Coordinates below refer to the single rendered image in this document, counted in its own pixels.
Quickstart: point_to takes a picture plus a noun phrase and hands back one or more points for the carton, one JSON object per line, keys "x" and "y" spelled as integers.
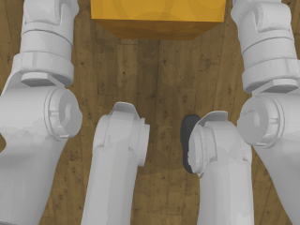
{"x": 158, "y": 19}

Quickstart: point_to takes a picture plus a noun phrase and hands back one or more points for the left robot upper arm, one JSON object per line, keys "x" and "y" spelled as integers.
{"x": 36, "y": 123}

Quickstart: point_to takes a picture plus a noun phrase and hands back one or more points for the right robot thigh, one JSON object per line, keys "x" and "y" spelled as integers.
{"x": 226, "y": 194}

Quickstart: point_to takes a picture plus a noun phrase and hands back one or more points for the right robot upper arm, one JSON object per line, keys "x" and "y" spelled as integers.
{"x": 270, "y": 122}

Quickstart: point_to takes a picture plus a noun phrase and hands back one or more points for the left robot forearm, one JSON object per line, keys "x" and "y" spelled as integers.
{"x": 46, "y": 45}

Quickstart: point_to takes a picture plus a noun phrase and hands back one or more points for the right robot forearm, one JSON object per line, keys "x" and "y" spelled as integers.
{"x": 267, "y": 47}

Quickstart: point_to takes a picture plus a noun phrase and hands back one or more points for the robot right shin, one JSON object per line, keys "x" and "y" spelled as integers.
{"x": 223, "y": 116}

